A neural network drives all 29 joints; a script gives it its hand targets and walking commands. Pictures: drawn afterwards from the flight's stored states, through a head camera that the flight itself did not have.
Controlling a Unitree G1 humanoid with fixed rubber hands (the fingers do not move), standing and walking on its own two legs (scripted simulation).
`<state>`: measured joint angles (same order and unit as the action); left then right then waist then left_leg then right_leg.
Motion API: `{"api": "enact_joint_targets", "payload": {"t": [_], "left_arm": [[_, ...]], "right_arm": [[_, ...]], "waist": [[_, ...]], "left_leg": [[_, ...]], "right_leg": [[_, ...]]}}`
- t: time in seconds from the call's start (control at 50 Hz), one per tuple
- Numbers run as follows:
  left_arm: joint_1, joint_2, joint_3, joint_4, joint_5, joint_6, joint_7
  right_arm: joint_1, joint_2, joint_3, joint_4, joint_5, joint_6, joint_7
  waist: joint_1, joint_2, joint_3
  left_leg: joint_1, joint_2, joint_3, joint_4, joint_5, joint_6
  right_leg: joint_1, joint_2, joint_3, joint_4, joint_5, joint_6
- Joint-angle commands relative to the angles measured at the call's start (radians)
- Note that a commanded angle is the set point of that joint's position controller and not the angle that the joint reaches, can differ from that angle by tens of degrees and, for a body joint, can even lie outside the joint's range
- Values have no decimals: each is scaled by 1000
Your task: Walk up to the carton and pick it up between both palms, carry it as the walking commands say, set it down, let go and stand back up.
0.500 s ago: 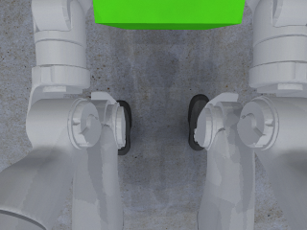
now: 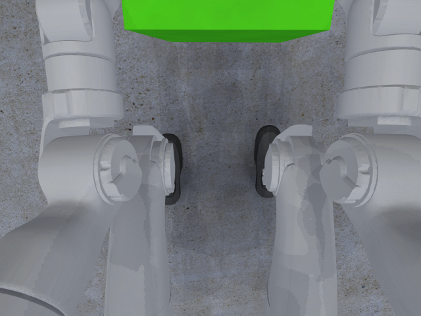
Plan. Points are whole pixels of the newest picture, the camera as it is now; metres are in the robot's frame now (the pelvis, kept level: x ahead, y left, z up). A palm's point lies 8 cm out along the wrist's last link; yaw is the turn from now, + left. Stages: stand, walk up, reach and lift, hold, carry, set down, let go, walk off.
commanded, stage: reach and lift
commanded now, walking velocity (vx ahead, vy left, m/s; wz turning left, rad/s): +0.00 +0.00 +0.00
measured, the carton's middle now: out of the picture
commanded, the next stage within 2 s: none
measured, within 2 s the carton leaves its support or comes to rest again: neither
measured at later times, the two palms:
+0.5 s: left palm out of the picture +0.54 +0.15 -0.02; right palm out of the picture +0.54 -0.15 -0.02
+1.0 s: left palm out of the picture +0.52 +0.15 +0.05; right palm out of the picture +0.52 -0.15 +0.05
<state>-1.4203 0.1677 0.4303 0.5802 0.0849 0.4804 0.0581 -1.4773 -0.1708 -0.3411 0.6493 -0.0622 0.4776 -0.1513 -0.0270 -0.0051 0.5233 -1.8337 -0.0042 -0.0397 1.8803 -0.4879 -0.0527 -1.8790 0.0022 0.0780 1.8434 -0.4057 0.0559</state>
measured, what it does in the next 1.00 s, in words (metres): rises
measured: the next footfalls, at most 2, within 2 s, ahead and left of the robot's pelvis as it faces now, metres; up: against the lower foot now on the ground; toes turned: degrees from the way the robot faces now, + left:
none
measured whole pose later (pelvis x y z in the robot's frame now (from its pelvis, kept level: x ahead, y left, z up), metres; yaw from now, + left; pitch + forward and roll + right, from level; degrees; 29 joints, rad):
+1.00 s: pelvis +0.00 +0.00 +0.11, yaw +1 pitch +16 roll +1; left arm -1.18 0.09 0.41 0.50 0.11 0.47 0.03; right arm -1.20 -0.05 -0.37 0.51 -0.09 0.49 -0.15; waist -0.02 0.00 0.51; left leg -1.37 -0.02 -0.05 1.52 -0.43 -0.05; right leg -1.41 0.01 0.07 1.49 -0.37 0.05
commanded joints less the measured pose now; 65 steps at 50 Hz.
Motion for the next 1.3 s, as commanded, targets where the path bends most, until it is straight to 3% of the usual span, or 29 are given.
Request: {"api": "enact_joint_targets", "payload": {"t": [0.0,0.02,0.04,0.1,0.12,0.14,0.2,0.3,0.34,0.38,0.44,0.46,0.48,0.5,0.58,0.6,0.64,0.66,0.68,0.72,0.74,0.76,0.78,0.84,0.98,1.0,1.02,1.18,1.28], "left_arm": [[-740,-1052,-572,-18,-168,-14,-312],[-759,-1083,-581,-84,-190,-22,-316],[-732,-1073,-565,-13,-168,-18,-321],[-754,-1070,-668,-187,-222,-24,-309],[-804,-1061,-639,-147,-225,-30,-310],[-745,-1087,-671,-175,-223,-23,-310],[-762,-1097,-691,-187,-242,-19,-306],[-730,-1103,-648,-90,-198,-15,-312],[-742,-1120,-653,-119,-216,-13,-312],[-770,-1095,-647,-124,-208,-17,-317],[-695,-1126,-606,-16,-160,-8,-324],[-681,-1134,-632,-84,-175,-10,-322],[-694,-1123,-602,-24,-158,-16,-329],[-704,-1162,-655,-132,-186,-21,-326],[-675,-1158,-697,-165,-209,-17,-320],[-650,-1133,-653,-104,-183,-16,-319],[-615,-1142,-649,-73,-172,-20,-326],[-638,-1150,-698,-178,-202,-26,-323],[-646,-1146,-715,-168,-210,-21,-321],[-621,-1139,-699,-145,-206,-21,-320],[-598,-1137,-675,-113,-199,-18,-323],[-601,-1150,-695,-136,-191,-21,-326],[-584,-1146,-694,-118,-188,-25,-328],[-591,-1169,-753,-196,-228,-31,-327],[-520,-1167,-695,-95,-181,-33,-338],[-519,-1181,-734,-135,-189,-34,-337],[-518,-1171,-715,-127,-176,-36,-340],[-377,-1273,-687,-64,-146,-35,-341],[-246,-1301,-591,40,-62,-62,-345]], "right_arm": [[-619,1122,492,-19,172,-8,377],[-645,1157,526,-95,191,-13,380],[-624,1121,502,-40,157,-15,384],[-620,1173,604,-166,226,-13,380],[-606,1141,562,-79,192,-7,380],[-609,1164,600,-163,205,-10,375],[-659,1151,622,-220,213,-13,368],[-657,1155,594,-141,195,-9,373],[-641,1144,580,-150,187,-4,381],[-634,1164,566,-127,168,2,382],[-592,1164,516,-62,145,-1,398],[-554,1191,529,-103,147,2,401],[-535,1156,489,-5,109,2,406],[-564,1198,546,-121,154,-8,411],[-583,1194,617,-204,194,-7,403],[-573,1178,590,-167,190,-7,401],[-537,1191,591,-133,163,-10,400],[-562,1229,661,-240,208,-11,396],[-590,1195,656,-227,206,-8,394],[-552,1205,656,-201,200,-4,385],[-522,1214,647,-192,186,0,385],[-491,1198,627,-176,174,-3,387],[-476,1232,643,-158,183,-5,388],[-464,1234,687,-238,207,-11,385],[-433,1251,658,-168,172,-12,385],[-384,1260,640,-152,161,-10,392],[-409,1255,643,-172,165,-16,391],[-356,1266,633,-198,147,-31,414],[-164,1321,527,-50,59,-42,416]], "waist": [[15,27,-2329],[23,1,-2405],[24,18,-2284],[28,15,-2595],[-1,8,-2452],[19,4,-2557],[5,11,-2535],[25,34,-2390],[-17,32,-2419],[-20,-3,-2387],[-10,52,-2310],[-26,33,-2365],[-41,42,-2245],[-26,47,-2442],[-24,26,-2518],[6,46,-2419],[13,12,-2321],[27,-11,-2462],[3,9,-2458],[25,4,-2439],[15,-34,-2421],[-5,-2,-2364],[29,1,-2365],[0,10,-2497],[31,-5,-2280],[-8,-3,-2291],[11,23,-2296],[3,29,-2179],[-17,15,-1770]], "left_leg": [[500,-155,168,-228,119,26],[567,-162,166,-238,145,33],[488,-157,165,-239,98,29],[697,-165,158,-246,283,25],[585,-163,161,-245,164,20],[672,-170,163,-256,233,22],[684,-172,151,-282,193,24],[647,-165,147,-334,58,26],[717,-161,138,-361,64,22],[693,-165,137,-366,63,25],[724,-157,133,-406,16,24],[799,-158,124,-417,79,24],[696,-155,126,-407,29,17],[841,-158,122,-418,114,18],[881,-167,118,-424,164,21],[831,-163,136,-432,148,26],[772,-165,124,-451,95,26],[851,-168,123,-456,164,34],[846,-169,123,-458,141,29],[825,-173,128,-468,136,30],[847,-173,126,-484,134,36],[823,-173,128,-488,125,28],[825,-171,127,-499,124,31],[945,-173,117,-518,213,23],[838,-163,112,-579,78,35],[902,-164,109,-596,125,30],[890,-167,113,-594,115,33],[994,-160,81,-690,136,28],[866,-163,89,-744,137,28]], "right_leg": [[762,138,-189,-171,135,-23],[830,137,-184,-192,152,-22],[734,138,-183,-189,98,-29],[928,149,-182,-192,294,-18],[870,142,-160,-212,183,-27],[952,150,-173,-214,251,-20],[962,149,-168,-235,207,-22],[903,137,-167,-288,50,-26],[942,137,-177,-310,59,-27],[935,135,-175,-326,66,-23],[850,134,-188,-349,-11,-26],[905,136,-192,-358,60,-27],[814,129,-185,-359,7,-33],[927,139,-193,-364,94,-33],[1015,144,-178,-379,146,-26],[986,142,-165,-390,121,-22],[974,139,-163,-407,77,-23],[1083,144,-155,-416,143,-20],[1070,143,-155,-414,126,-20],[1106,139,-140,-426,132,-17],[1112,140,-147,-447,120,-8],[1096,141,-145,-457,121,-15],[1105,143,-139,-457,119,-17],[1180,149,-148,-476,201,-15],[1168,131,-121,-541,70,-17],[1175,140,-142,-552,120,-15],[1184,138,-124,-553,114,-16],[1160,145,-145,-620,111,-27],[1097,147,-131,-694,125,-29]]}}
